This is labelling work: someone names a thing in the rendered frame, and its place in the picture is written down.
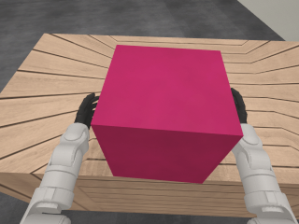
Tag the robot right hand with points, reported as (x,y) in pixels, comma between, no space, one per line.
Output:
(240,106)

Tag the carton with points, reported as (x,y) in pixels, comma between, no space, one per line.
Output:
(166,114)

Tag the robot left hand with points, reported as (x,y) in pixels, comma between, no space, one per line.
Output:
(85,110)

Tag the robot right forearm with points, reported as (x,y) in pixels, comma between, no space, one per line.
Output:
(263,196)

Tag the pedestal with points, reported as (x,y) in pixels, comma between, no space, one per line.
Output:
(44,95)

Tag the robot left forearm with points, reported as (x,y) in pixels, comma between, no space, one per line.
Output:
(55,192)

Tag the robot left upper arm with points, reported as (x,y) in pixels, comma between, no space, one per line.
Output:
(35,218)

